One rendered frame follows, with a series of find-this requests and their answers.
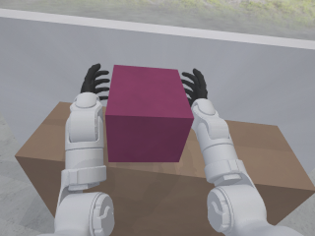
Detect robot left hand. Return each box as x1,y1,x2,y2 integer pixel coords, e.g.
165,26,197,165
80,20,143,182
80,63,110,100

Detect carton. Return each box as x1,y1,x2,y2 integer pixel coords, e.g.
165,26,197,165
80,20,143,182
105,65,195,162

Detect pedestal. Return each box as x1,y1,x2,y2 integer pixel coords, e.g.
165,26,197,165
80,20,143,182
14,101,315,236

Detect robot right forearm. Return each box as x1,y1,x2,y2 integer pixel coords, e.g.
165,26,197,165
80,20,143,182
191,98,267,218

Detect left robot upper arm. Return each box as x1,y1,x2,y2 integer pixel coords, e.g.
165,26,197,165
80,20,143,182
36,192,115,236

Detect robot right hand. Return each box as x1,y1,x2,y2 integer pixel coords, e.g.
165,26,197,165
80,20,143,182
181,68,208,107

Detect right robot upper arm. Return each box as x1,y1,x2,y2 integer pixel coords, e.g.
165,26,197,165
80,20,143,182
207,184,304,236

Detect robot left forearm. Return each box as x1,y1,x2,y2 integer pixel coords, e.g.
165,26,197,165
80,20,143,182
54,91,107,230

